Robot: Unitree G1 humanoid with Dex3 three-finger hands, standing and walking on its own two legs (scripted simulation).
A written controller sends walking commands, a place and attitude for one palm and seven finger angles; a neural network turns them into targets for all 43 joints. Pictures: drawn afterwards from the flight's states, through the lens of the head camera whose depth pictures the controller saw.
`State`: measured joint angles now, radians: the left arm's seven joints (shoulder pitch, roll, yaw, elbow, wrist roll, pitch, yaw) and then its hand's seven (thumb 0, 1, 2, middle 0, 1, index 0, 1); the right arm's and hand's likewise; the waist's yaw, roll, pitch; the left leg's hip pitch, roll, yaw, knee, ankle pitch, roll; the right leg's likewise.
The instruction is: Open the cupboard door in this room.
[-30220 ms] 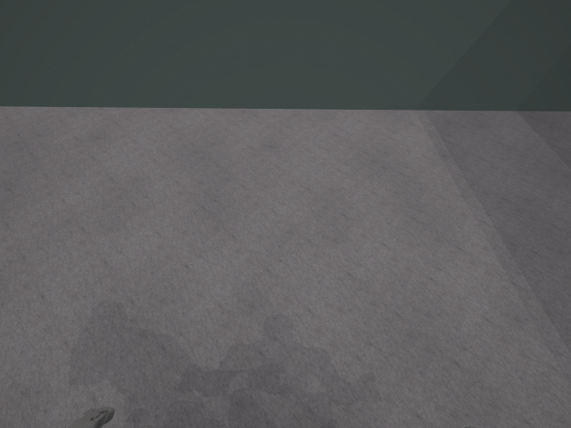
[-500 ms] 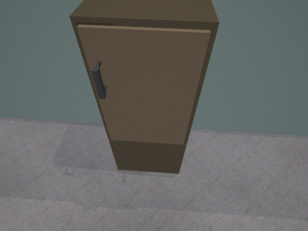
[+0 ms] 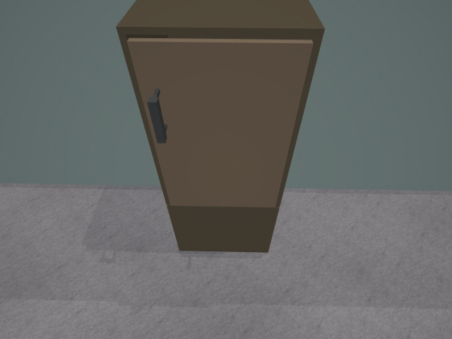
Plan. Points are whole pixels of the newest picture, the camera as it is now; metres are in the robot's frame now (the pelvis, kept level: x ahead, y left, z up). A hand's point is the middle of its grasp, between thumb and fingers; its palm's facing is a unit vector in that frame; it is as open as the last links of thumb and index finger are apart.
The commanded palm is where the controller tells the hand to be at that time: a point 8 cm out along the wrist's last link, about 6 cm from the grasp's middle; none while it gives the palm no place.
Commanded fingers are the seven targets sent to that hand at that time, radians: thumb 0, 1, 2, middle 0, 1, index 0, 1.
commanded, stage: look again from close up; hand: left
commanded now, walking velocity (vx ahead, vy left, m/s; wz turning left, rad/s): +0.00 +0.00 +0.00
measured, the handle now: (159, 116) +0.59 +0.20 +0.07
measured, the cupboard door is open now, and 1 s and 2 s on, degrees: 0 0 0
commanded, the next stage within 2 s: shuffle to correct the standing spot in 0.02 s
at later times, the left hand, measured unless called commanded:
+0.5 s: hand out of the picture -0.01 +0.13 -0.19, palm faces +0.07 -0.99 -0.15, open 7.4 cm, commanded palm none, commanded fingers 0.00 0.90 0.90 -0.20 -0.30 -0.20 -0.30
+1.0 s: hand out of the picture +0.07 +0.16 -0.17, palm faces +0.04 -0.97 -0.25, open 7.4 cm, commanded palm none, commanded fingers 0.00 0.90 0.90 -0.20 -0.30 -0.20 -0.30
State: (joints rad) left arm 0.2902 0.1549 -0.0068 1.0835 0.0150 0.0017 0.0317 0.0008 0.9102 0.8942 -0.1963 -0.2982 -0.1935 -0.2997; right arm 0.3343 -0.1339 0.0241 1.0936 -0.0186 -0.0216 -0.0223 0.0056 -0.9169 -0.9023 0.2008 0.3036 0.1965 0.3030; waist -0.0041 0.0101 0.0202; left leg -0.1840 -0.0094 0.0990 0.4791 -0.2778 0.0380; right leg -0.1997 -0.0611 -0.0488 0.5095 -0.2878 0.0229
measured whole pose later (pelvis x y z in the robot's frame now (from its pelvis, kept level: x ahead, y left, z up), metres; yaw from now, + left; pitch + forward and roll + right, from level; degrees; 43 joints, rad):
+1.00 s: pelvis +0.02 -0.03 -0.01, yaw +0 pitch -1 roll +2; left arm 0.22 0.18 0.02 1.01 0.02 0.00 0.04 0.00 0.91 0.89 -0.20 -0.30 -0.19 -0.30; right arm 0.21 -0.17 -0.02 1.06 -0.01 0.00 -0.04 0.00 -0.92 -0.90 0.20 0.30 0.20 0.30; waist 0.00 0.00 0.04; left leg -0.20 0.02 0.10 0.54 -0.33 -0.01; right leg -0.23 -0.04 -0.07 0.61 -0.37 -0.02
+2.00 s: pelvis -0.01 -0.01 +0.00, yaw +1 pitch -2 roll +1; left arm 0.28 0.14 -0.01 1.09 0.01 -0.02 0.04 0.00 0.92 0.89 -0.20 -0.30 -0.19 -0.30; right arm 0.32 -0.16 0.02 1.09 -0.02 -0.03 -0.02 0.02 -0.93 -0.90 0.20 0.30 0.20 0.30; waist -0.01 0.04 0.00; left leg -0.19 0.00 0.10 0.48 -0.26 0.03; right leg -0.20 -0.06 -0.07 0.51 -0.28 0.01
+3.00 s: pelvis +0.06 -0.02 +0.01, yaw -1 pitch +0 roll +2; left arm 0.23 0.18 0.05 0.99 0.03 -0.01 0.05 0.00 0.91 0.89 -0.20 -0.30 -0.19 -0.30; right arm 0.25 -0.16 -0.05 1.04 -0.02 -0.01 -0.04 0.00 -0.91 -0.90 0.20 0.30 0.20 0.30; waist -0.01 0.00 0.05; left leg -0.19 0.02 0.13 0.62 -0.22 0.01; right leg -0.23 -0.07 -0.08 0.70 -0.25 -0.02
